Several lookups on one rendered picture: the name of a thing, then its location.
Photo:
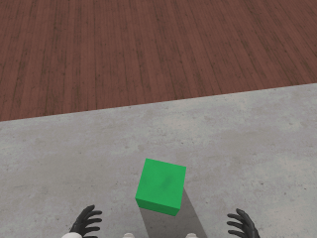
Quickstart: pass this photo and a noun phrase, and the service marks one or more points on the robot right hand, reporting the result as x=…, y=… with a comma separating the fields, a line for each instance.
x=247, y=226

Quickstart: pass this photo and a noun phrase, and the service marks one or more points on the robot left hand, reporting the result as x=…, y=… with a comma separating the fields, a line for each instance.
x=79, y=226

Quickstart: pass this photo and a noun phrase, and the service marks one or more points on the carton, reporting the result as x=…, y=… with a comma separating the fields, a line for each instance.
x=161, y=186

